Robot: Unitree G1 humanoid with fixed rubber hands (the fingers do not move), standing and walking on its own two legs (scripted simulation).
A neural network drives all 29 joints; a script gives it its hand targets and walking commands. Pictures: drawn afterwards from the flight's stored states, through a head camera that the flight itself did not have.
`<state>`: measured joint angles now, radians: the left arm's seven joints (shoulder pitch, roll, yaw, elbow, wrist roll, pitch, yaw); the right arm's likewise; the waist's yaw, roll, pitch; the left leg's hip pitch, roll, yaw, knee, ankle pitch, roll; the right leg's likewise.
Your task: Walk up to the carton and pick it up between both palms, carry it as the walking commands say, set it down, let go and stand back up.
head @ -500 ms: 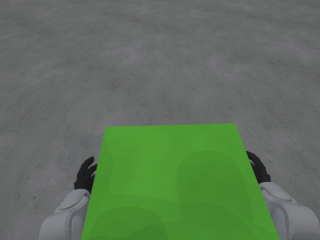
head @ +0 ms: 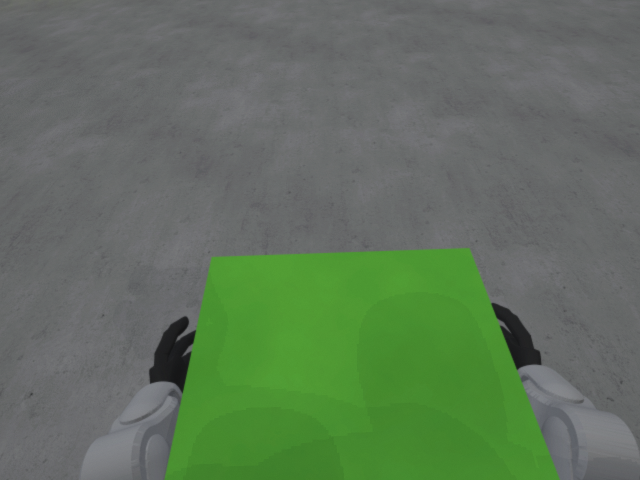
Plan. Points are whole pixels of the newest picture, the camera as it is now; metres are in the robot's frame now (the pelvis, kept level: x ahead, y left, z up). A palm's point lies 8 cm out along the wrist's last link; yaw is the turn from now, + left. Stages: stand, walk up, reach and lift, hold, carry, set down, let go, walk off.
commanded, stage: carry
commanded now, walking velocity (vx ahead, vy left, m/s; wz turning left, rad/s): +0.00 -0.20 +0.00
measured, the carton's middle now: (344, 406) +0.23 -0.01 +0.02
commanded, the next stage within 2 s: none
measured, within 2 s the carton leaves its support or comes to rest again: neither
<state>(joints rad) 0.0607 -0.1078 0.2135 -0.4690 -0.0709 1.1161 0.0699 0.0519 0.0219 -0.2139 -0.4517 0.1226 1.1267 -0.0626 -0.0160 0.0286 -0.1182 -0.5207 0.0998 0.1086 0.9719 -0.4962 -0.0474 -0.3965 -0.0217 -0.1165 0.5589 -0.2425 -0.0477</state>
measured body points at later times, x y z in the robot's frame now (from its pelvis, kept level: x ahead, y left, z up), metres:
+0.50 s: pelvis -0.01 -0.16 +0.00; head -0.02 -0.17 +0.45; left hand +0.24 +0.01 +0.07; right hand +0.23 -0.36 +0.06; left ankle -0.01 +0.02 -0.71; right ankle +0.01 -0.28 -0.73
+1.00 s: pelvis -0.02 -0.31 +0.01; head -0.03 -0.30 +0.46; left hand +0.22 -0.12 +0.08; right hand +0.22 -0.49 +0.08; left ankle -0.02 -0.15 -0.73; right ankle -0.01 -0.47 -0.70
